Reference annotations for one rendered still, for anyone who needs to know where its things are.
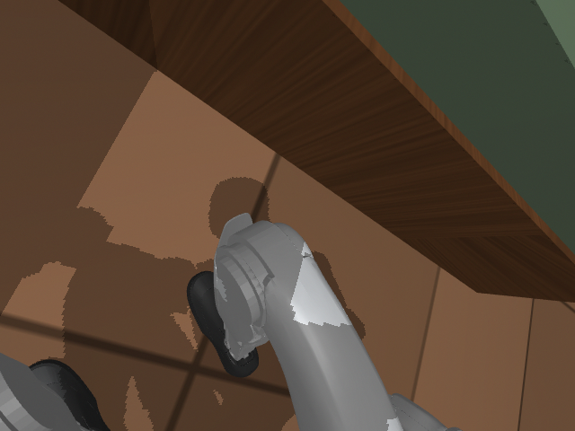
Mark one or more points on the bed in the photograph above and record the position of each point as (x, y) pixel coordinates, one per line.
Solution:
(451, 123)

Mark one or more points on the left robot foot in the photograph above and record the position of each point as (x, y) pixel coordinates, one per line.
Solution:
(64, 381)

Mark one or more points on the right robot hand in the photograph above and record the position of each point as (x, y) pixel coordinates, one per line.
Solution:
(413, 417)

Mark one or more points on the right robot foot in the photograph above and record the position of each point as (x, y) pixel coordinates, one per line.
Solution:
(201, 298)

